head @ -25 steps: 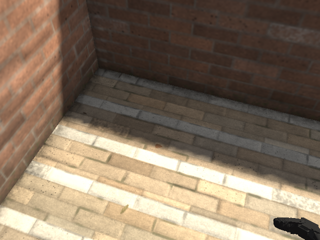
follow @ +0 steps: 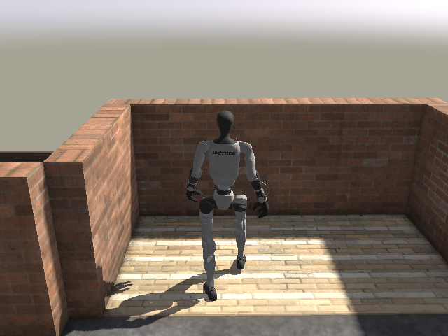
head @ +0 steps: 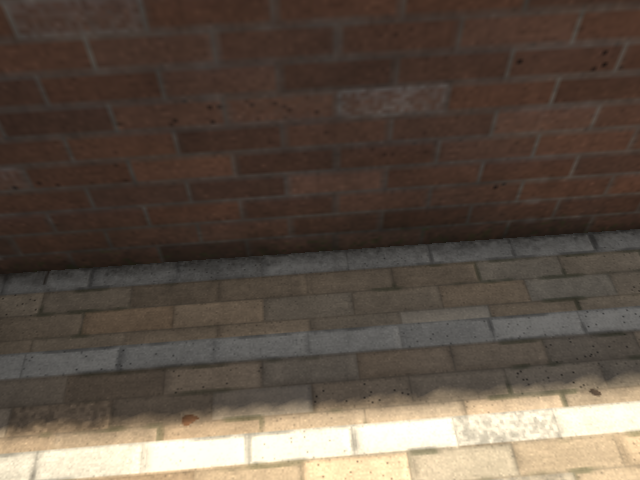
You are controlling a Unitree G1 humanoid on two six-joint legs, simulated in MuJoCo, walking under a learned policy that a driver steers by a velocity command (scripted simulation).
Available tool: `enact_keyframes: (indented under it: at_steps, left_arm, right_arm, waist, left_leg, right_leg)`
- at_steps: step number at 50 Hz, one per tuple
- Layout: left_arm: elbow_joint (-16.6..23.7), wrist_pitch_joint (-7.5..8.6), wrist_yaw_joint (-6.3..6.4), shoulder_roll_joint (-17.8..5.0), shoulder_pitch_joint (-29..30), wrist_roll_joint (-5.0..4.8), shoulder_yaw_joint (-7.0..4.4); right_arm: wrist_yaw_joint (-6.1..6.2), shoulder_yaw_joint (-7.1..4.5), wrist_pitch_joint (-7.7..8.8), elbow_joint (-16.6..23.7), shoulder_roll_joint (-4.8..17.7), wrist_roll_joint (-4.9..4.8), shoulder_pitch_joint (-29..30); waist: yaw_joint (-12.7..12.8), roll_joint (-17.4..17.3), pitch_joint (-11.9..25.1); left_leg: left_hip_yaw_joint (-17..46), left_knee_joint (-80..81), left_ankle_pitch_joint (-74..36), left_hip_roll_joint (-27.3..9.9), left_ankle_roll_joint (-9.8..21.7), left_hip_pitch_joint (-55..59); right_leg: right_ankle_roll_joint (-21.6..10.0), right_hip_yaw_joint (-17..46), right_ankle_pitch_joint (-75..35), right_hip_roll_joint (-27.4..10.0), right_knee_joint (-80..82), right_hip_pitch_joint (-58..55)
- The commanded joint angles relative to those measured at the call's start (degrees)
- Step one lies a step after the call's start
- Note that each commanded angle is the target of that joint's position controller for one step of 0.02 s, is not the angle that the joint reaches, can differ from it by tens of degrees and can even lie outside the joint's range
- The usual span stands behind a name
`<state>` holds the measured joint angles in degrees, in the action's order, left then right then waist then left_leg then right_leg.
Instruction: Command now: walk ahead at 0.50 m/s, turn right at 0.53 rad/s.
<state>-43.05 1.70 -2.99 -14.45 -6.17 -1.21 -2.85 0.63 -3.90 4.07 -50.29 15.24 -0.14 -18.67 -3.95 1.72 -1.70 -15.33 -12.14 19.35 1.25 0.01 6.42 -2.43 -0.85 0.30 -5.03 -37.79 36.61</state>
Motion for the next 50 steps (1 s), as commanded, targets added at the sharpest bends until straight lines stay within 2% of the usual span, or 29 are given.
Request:
enact_keyframes:
  at_steps: [1,3,4,5,6,7,8,9,10,11,14,18,21,23,25,26,27,28,29,30,31,32,34,36,38,40,42,45,50]
  left_arm:
    - [6.98,0.81,-0.97,-4.78,5.34,-0.2,-1.22]
    - [5.17,0.51,-0.63,-8.79,-5.44,-0.49,-3.49]
    - [2.73,0.2,0.35,-12.54,-15.25,-0.45,-5.57]
    - [1.73,-0.21,1.62,-19.24,-19.26,-0.52,-7.14]
    - [3.76,0.75,1.33,-18.95,-18.66,-0.17,-6.38]
    - [3.41,1.41,1.02,-14.17,-18.17,0.43,-4.98]
    - [3.36,1.93,1.04,-12.29,-15.26,0.29,-4.44]
    - [4.1,2.07,1.12,-10.33,-10.86,0.06,-3.82]
    - [5.14,2.1,1.37,-8.47,-7.7,0.46,-3.18]
    - [6.19,2.08,1.64,-7.83,-5.61,1.17,-2.83]
    - [5.67,2.32,2.58,-9.7,-5.64,1.33,-3.18]
    - [3.86,1.16,3.92,-10.16,-8.11,0.83,-3.08]
    - [2.6,0.48,4.47,-10.28,-9.52,1.29,-2.76]
    - [2.48,0.44,4.52,-9.37,-8.22,1.36,-2.36]
    - [2.22,0.55,4.59,-8.72,-6.15,1.27,-2.18]
    - [2.12,0.74,4.54,-8.26,-5.97,1.66,-1.97]
    - [2.62,1.15,4.25,-6.69,-7.29,2.66,-1.36]
    - [1.32,1.43,3.96,-3.63,-15.76,3.04,-0.24]
    - [0.28,0.94,3.66,-5.52,-15.77,2.43,-0.12]
    - [-0.16,-0.28,3.59,-9.06,-13.51,1.47,-1.03]
    - [-0.14,-1.71,3.99,-9.3,-10.45,1.11,-1.23]
    - [-0.21,-3.16,4.34,-8.78,-8.59,1.31,-1.18]
    - [-1.13,-4.84,5.06,-6.9,-7.94,1.8,-0.55]
    - [-2.9,-4.46,5.41,-5.72,-9.05,2.31,-0.21]
    - [-4.77,-4.01,5.33,-5.6,-9.95,2.41,-0.28]
    - [-4.08,-3.94,5.52,-6.48,-6.98,3.58,-0.07]
    - [-4.55,-3.41,5.54,-8.81,-5.43,2.78,-0.5]
    - [-5.99,-1.36,4.78,-5.95,-4.16,2.9,0.48]
    - [-8.67,-0.35,4.05,-7.06,-5.68,2.44,0.5]
  right_arm:
    - [0.6,-2.81,-0.91,2.49,11.64,-0.71,0.03]
    - [1.05,-3.06,-1.82,3.07,13.02,-1.0,1.5]
    - [1.27,-2.69,-1.7,3.65,12.6,-1.09,2.29]
    - [0.67,-0.51,-0.52,6.21,5.46,1.25,-1.91]
    - [-0.17,0.7,2.14,7.95,4.0,0.38,-1.04]
    - [-0.88,-0.57,3.82,9.6,8.64,-2.12,7.08]
    - [-0.97,-0.34,4.64,10.6,8.36,-2.6,9.13]
    - [-0.51,-0.46,4.74,9.7,8.12,-1.29,8.65]
    - [-0.27,-1.0,4.22,9.15,8.87,-0.15,7.65]
    - [-0.38,-1.22,3.3,8.74,8.98,0.07,6.34]
    - [-0.14,-0.78,1.45,8.64,6.58,0.92,5.1]
    - [-0.23,0.38,1.36,10.09,4.5,0.62,11.68]
    - [-1.37,0.54,1.84,11.29,5.6,0.3,15.52]
    - [-1.87,0.04,2.03,11.43,7.03,0.38,15.19]
    - [-1.78,-0.79,2.31,10.07,9.02,1.24,11.34]
    - [-1.52,-1.15,2.47,9.01,9.9,2.4,8.07]
    - [-0.82,-0.93,2.21,8.93,10.91,3.63,6.34]
    - [-0.32,-0.55,1.55,9.68,11.77,4.43,6.01]
    - [-0.35,0.2,0.18,8.51,7.41,3.17,4.89]
    - [-0.73,0.97,-0.47,8.42,6.08,1.47,5.7]
    - [-0.89,1.01,-1.16,8.42,6.21,1.0,8.19]
    - [-1.06,1.35,-1.68,8.68,5.94,0.96,11.44]
    - [-0.79,1.05,-2.88,8.68,7.2,1.52,16.29]
    - [0.04,0.74,-3.35,7.62,7.88,1.82,15.74]
    - [0.52,1.12,-3.24,7.14,6.76,1.2,16.24]
    - [0.25,1.8,-2.81,5.69,5.17,1.27,14.46]
    - [0.23,1.46,-2.73,5.76,6.2,1.91,15.09]
    - [0.33,2.32,-2.06,4.45,3.9,1.13,13.4]
    - [0.08,2.32,-1.65,2.18,5.4,0.93,12.61]
  waist:
    - [1.55,-5.7,-2.14]
    - [8.14,-7.3,4.84]
    - [13.32,-5.24,9.8]
    - [10.19,8.75,15.21]
    - [8.96,8.93,24.24]
    - [11.97,2.98,18.81]
    - [10.09,1.42,11.8]
    - [7.01,-2.24,7.45]
    - [4.82,-1.42,5.3]
    - [3.22,-0.3,4.17]
    - [1.92,-0.35,3.43]
    - [4.92,2.86,4.31]
    - [7.01,3.1,4.85]
    - [6.05,3.93,4.79]
    - [3.88,3.77,5.49]
    - [2.32,2.83,6.9]
    - [2.48,-1.04,11.69]
    - [5.89,-11.41,17.52]
    - [4.04,-16.57,20.79]
    - [3.37,-11.26,17.65]
    - [3.8,-8.03,13.67]
    - [4.49,-6.86,8.88]
    - [5.84,-9.84,4.33]
    - [5.7,-11.03,5.61]
    - [6.41,-9.3,7.05]
    - [5.52,-7.06,5.17]
    - [3.84,-2.15,1.04]
    - [2.97,0.69,2.32]
    - [3.64,0.11,2.66]
  left_leg:
    - [2.98,-5.24,-50.57,-18.21,7.19,2.06]
    - [1.52,-21.43,-64.51,-16.81,5.47,-0.3]
    - [0.79,-35.5,-56.74,-14.47,3.11,-9.5]
    - [1.98,-56.8,-11.82,-7.27,-0.49,-34.16]
    - [15.97,-68.88,15.77,1.8,-1.38,-47.32]
    - [21.02,-69.67,11.24,-1.74,0.09,-53.49]
    - [20.45,-65.25,5.92,-4.24,1.28,-54.01]
    - [20.18,-59.95,2.34,-6.61,1.06,-50.56]
    - [20.21,-56.01,-0.11,-8.07,0.48,-46.27]
    - [19.87,-54.7,-1.39,-8.66,-0.35,-42.91]
    - [17.05,-47.52,-4.93,-7.45,-3.39,-39.02]
    - [15.23,-29.06,-19.62,-4.4,-4.02,-34.71]
    - [16.09,-21.97,-26.39,-3.35,-3.29,-32.29]
    - [17.99,-19.19,-23.72,-3.73,-1.53,-32.88]
    - [17.91,-15.4,-22.92,-3.5,0.63,-29.86]
    - [17.19,-11.69,-29.92,-3.15,1.6,-23.68]
    - [20.77,-13.8,-48.82,-7.37,3.54,-13.63]
    - [31.98,-17.39,-66.64,-17.96,13.19,1.23]
    - [41.07,-13.69,-63.26,-23.43,18.87,2.61]
    - [42.16,-10.72,-46.33,-22.44,17.18,-0.7]
    - [39.93,-8.72,-32.23,-20.25,14.47,-4.76]
    - [36.62,-5.99,-21.98,-18.14,12.49,-11.15]
    - [30.99,-1.76,-8.2,-13.33,9.04,-21.8]
    - [27.08,-1.59,-7.09,-11.09,8.41,-24.3]
    - [25.04,-2.62,-1.32,-10.2,7.18,-25.15]
    - [23.95,-2.81,8.0,-8.46,3.22,-27.94]
    - [20.55,-4.34,7.0,-5.3,0.24,-24.2]
    - [19.33,-8.82,-4.87,-4.84,1.13,-18.2]
    - [18.12,-11.2,-16.4,-4.33,1.86,-16.35]
  right_leg:
    - [-2.76,-4.72,7.55,3.32,1.63,-0.02]
    - [-5.83,-6.95,10.7,8.15,2.84,-15.38]
    - [-8.37,-3.86,7.29,8.69,7.04,-31.8]
    - [-16.13,21.21,8.29,-6.05,6.93,-53.88]
    - [-24.46,49.56,17.37,-15.13,17.9,-62.63]
    - [-20.37,43.13,15.93,-13.55,21.22,-59.76]
    - [-18.02,34.68,12.07,-11.32,21.26,-51.6]
    - [-15.93,28.06,6.63,-8.51,21.51,-42.57]
    - [-15.01,23.67,1.7,-6.47,22.64,-35.84]
    - [-14.63,21.09,-5.18,-5.55,23.63,-31.28]
    - [-14.03,12.43,-26.7,-3.47,23.13,-23.96]
    - [-9.33,6.02,-26.46,0.86,21.2,-22.91]
    - [-8.95,8.88,-19.06,-1.54,20.53,-25.56]
    - [-8.41,11.93,-17.54,-3.93,17.34,-29.5]
    - [-6.52,13.03,-18.05,-4.12,12.46,-32.22]
    - [-4.61,12.07,-18.09,-0.92,7.73,-31.95]
    - [-2.02,10.56,-12.64,3.31,0.74,-29.76]
    - [1.97,9.85,11.88,7.78,-11.72,-18.55]
    - [5.28,9.24,38.33,9.29,-20.83,-13.84]
    - [5.93,11.28,40.35,7.14,-23.56,-11.58]
    - [6.74,10.1,38.05,5.6,-24.48,-10.49]
    - [7.25,8.58,36.49,4.35,-20.49,-10.78]
    - [7.5,5.73,31.6,3.53,-8.11,-18.23]
    - [6.69,3.86,22.41,4.43,-0.48,-25.17]
    - [5.32,2.81,12.44,4.83,8.0,-30.2]
    - [3.33,4.96,9.42,2.64,12.14,-31.83]
    - [0.53,6.65,21.63,1.96,13.53,-21.99]
    - [1.71,6.65,15.82,1.9,16.47,-21.33]
    - [1.83,6.48,7.53,2.23,16.4,-24.19]
